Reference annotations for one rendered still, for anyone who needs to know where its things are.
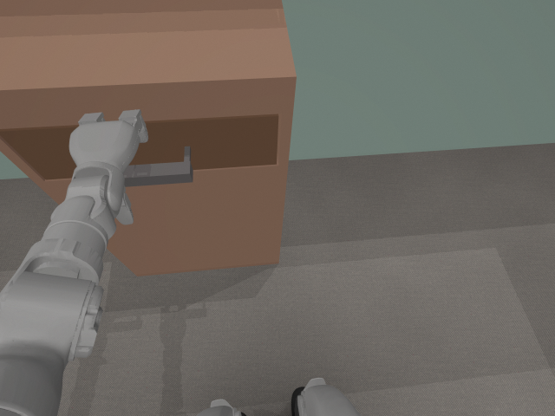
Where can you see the robot shin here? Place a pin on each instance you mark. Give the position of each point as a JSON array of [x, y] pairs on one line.
[[220, 403], [315, 382]]

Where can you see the left robot upper arm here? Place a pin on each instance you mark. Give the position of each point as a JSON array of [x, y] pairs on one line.
[[46, 321]]

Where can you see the right robot shin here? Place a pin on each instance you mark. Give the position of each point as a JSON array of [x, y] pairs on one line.
[[315, 382]]

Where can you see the drawer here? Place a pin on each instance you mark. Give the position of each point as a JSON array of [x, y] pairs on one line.
[[219, 142]]

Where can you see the handle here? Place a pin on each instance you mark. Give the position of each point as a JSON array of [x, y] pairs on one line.
[[160, 174]]

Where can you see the robot left hand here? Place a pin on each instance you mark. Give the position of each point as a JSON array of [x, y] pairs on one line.
[[113, 142]]

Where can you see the cabinet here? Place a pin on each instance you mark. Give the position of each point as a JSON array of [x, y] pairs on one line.
[[173, 60]]

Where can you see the robot left forearm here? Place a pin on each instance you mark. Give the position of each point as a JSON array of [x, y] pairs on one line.
[[77, 236]]

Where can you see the left robot shin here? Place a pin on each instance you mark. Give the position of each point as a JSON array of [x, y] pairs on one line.
[[220, 403]]

